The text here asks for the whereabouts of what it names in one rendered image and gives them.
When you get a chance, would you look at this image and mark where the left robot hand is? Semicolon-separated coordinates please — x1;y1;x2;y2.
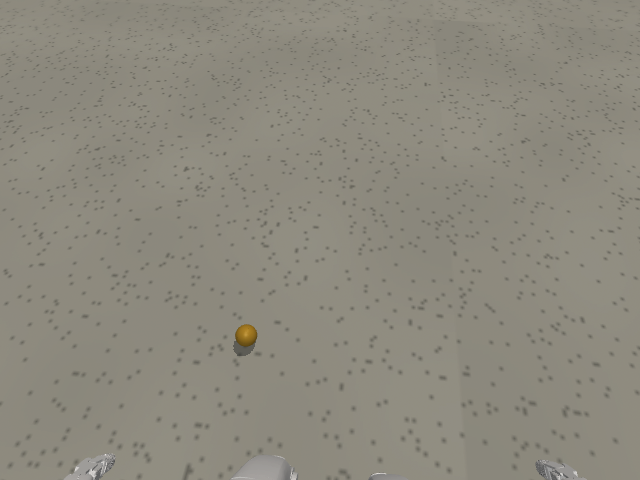
63;453;116;480

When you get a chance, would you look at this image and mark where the right robot hand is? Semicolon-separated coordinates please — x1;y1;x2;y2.
535;460;587;480

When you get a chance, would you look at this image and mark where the ball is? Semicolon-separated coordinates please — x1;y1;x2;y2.
235;324;257;347

